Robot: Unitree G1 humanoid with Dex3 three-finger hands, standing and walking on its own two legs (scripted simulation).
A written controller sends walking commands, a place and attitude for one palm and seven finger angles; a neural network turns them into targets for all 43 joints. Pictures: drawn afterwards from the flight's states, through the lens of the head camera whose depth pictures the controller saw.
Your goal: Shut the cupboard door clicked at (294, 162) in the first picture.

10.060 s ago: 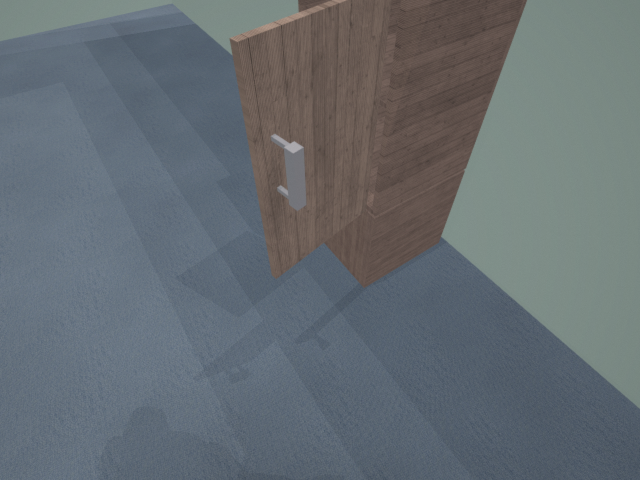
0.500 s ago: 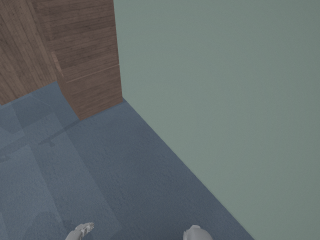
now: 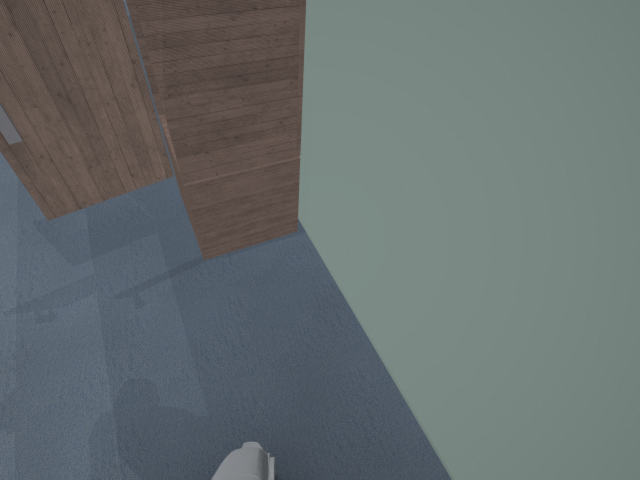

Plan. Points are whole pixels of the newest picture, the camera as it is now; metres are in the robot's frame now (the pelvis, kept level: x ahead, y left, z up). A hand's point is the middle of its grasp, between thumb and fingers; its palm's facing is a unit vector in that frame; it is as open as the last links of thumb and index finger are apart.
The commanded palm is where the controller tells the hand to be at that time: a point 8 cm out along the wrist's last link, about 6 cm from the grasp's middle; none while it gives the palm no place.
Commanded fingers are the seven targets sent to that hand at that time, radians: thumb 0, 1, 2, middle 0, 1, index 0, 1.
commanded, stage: walk to a spot facing it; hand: left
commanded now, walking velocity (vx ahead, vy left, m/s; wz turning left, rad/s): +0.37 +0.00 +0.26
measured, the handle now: out of the picture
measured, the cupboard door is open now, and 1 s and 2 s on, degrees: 100 100 100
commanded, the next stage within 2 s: turn to face it in 0.40 s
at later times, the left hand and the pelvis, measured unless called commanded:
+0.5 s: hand (174, 389) +0.27 +0.24 -0.16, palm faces +0.06 -0.99 -0.13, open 7.4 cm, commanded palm none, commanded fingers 0.00 0.90 0.90 -0.20 -0.30 -0.20 -0.30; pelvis +0.20 +0.07 +0.01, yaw +0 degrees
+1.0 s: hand (196, 325) +0.38 +0.24 -0.17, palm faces +0.21 -0.96 -0.19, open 7.2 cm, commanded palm none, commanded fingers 0.00 0.90 0.90 -0.20 -0.30 -0.20 -0.30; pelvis +0.31 +0.04 +0.00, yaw +12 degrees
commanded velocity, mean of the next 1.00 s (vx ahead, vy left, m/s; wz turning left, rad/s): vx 0.14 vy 0.00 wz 0.22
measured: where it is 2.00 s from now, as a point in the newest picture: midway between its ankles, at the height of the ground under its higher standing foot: (301, 448)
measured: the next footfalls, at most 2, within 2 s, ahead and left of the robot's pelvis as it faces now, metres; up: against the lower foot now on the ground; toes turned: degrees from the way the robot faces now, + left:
left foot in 0.08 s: +0.20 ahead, +0.11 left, +0.00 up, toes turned +8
right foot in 0.70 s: +0.37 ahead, -0.07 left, +0.00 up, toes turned -4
